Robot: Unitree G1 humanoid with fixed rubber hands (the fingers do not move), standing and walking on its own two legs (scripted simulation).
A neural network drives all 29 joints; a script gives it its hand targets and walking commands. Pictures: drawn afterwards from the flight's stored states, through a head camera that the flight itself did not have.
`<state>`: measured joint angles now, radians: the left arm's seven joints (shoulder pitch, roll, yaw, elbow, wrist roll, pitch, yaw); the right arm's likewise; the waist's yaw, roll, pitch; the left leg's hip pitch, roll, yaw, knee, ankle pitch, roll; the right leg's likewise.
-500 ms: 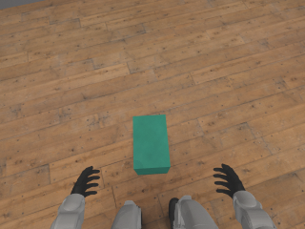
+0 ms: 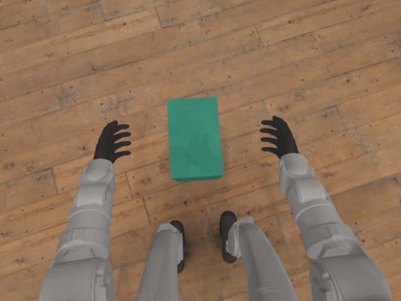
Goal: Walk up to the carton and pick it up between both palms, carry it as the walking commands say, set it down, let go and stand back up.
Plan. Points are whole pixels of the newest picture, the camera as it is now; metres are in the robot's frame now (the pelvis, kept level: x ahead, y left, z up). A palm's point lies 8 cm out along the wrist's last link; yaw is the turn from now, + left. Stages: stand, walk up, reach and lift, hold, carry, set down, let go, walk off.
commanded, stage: reach and lift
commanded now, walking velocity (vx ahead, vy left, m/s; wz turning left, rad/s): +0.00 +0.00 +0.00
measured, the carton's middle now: (195, 143) +0.48 +0.04 -0.56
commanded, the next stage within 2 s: none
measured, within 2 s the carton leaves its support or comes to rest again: neither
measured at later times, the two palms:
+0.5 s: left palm (115, 121) +0.46 +0.21 -0.15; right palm (268, 114) +0.46 -0.14 -0.14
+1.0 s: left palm (136, 144) +0.44 +0.20 -0.32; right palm (258, 135) +0.45 -0.15 -0.31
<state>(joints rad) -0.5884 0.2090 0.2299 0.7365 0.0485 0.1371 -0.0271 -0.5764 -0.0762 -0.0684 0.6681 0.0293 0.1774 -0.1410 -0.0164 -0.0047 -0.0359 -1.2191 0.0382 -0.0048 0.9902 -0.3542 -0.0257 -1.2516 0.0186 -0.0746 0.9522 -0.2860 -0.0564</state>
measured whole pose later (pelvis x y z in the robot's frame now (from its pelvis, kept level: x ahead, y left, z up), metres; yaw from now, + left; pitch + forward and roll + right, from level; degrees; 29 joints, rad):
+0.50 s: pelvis +0.00 +0.01 -0.02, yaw +0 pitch +44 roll +0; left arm -0.92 0.21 0.33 0.82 0.06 0.05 -0.02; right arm -0.94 -0.08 -0.19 0.79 0.02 0.08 -0.14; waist -0.02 0.00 -0.04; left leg -1.43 0.03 0.00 1.00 -0.33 -0.02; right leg -1.46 0.02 -0.06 0.95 -0.26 -0.05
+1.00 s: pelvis -0.05 +0.01 -0.13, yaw -1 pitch +45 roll +0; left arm -1.13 0.22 0.36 0.86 0.00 0.04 0.07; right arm -1.14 -0.18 -0.22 0.80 0.05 0.10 -0.15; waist 0.00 0.00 0.15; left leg -1.85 0.03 0.00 1.53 -0.46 -0.01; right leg -1.88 0.02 -0.05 1.47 -0.37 -0.04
